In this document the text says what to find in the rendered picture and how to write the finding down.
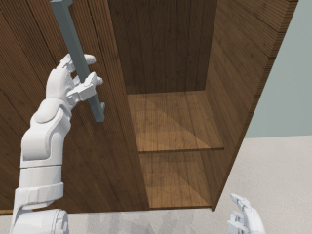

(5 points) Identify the handle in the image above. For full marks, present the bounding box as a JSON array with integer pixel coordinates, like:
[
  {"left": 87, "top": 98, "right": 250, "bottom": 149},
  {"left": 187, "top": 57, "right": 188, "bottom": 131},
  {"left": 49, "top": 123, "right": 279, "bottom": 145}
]
[{"left": 49, "top": 0, "right": 105, "bottom": 122}]

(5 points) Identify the robot right hand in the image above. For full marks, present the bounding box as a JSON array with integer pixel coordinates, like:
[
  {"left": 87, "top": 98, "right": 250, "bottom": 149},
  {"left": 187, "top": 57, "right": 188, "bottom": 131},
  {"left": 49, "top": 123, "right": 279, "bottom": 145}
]
[{"left": 227, "top": 193, "right": 266, "bottom": 234}]

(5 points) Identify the left robot forearm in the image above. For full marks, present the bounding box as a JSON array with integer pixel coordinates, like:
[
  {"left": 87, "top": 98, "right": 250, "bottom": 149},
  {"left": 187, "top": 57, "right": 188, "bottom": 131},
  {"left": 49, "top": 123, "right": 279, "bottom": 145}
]
[{"left": 9, "top": 97, "right": 72, "bottom": 234}]

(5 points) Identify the wardrobe door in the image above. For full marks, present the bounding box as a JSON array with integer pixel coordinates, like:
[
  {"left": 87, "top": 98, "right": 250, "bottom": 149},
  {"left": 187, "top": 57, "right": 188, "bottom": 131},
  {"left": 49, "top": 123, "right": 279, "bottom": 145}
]
[
  {"left": 0, "top": 0, "right": 150, "bottom": 214},
  {"left": 0, "top": 185, "right": 15, "bottom": 211}
]

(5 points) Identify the robot left hand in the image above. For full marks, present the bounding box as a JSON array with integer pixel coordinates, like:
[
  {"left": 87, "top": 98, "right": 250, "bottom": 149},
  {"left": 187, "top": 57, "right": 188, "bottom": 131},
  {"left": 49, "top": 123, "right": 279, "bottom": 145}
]
[{"left": 46, "top": 54, "right": 103, "bottom": 111}]

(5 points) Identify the left robot upper arm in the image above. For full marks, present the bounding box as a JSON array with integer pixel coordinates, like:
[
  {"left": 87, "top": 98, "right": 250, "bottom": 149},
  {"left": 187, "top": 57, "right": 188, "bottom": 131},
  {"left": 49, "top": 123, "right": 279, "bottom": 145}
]
[{"left": 12, "top": 209, "right": 69, "bottom": 234}]

